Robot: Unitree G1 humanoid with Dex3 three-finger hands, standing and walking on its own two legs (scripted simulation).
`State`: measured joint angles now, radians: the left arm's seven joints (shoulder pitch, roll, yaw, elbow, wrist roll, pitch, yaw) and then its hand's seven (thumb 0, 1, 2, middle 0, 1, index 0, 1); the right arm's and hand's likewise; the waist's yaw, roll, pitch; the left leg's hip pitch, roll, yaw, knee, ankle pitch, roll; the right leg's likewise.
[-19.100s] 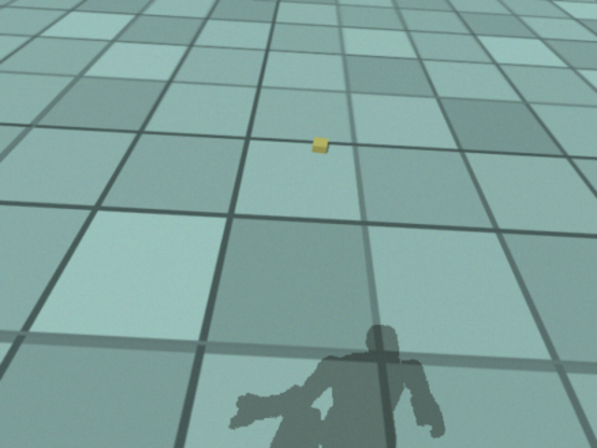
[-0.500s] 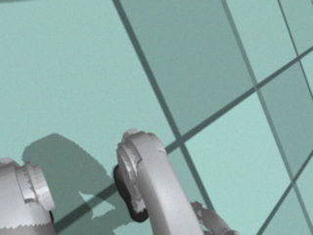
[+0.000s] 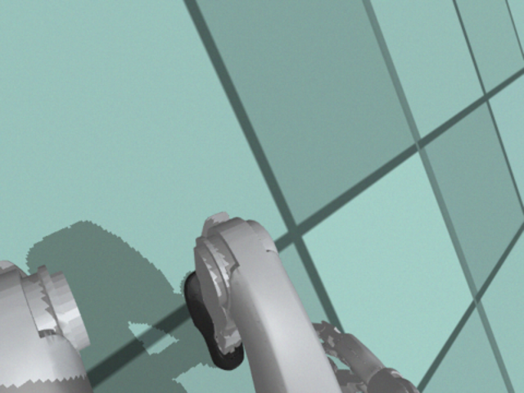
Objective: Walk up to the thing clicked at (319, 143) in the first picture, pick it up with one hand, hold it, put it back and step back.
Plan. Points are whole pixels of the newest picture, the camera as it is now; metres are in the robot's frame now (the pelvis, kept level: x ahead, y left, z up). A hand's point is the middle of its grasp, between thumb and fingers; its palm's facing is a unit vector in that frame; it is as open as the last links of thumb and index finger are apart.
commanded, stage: rest palm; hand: left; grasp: from above
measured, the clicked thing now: out of the picture +0.45 +0.36 -0.29
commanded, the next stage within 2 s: close in 0.62 s
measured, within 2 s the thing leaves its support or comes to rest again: neither
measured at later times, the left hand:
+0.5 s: hand out of the picture +0.43 +0.36 -0.26, palm faces -0.44 -0.16 -0.88, open 13.6 cm
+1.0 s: hand out of the picture +0.44 +0.36 -0.26, palm faces -0.43 -0.15 -0.89, open 12.2 cm
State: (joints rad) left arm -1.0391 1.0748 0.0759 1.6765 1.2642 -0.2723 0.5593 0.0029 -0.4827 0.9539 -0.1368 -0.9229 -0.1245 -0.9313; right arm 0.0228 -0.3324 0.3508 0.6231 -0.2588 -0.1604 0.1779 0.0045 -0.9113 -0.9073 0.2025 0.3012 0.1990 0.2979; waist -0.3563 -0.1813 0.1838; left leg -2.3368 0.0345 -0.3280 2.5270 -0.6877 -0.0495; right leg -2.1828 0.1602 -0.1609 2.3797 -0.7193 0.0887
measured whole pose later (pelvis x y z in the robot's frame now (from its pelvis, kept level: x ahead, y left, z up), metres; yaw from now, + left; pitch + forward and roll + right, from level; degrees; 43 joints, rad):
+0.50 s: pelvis +0.00 +0.00 +0.00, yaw -1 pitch +26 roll -15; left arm -1.04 1.09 0.08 1.69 1.25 -0.25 0.58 0.00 -0.42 0.90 -0.16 -0.94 -0.16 -0.93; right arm 0.03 -0.33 0.38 0.62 -0.27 -0.19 0.19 0.00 -0.91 -0.91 0.20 0.30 0.20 0.30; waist -0.37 -0.19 0.20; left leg -2.35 0.04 -0.34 2.54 -0.69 -0.04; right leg -2.18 0.16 -0.17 2.38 -0.72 0.09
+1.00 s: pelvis +0.00 +0.00 +0.00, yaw -1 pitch +26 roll -15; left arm -1.05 1.10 0.08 1.68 1.25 -0.26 0.57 0.00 -0.19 0.73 -0.29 -0.86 -0.32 -0.83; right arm 0.02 -0.34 0.37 0.61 -0.27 -0.19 0.19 0.00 -0.90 -0.90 0.20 0.30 0.20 0.30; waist -0.36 -0.19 0.21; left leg -2.34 0.04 -0.34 2.54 -0.69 -0.04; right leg -2.18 0.16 -0.17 2.38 -0.71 0.09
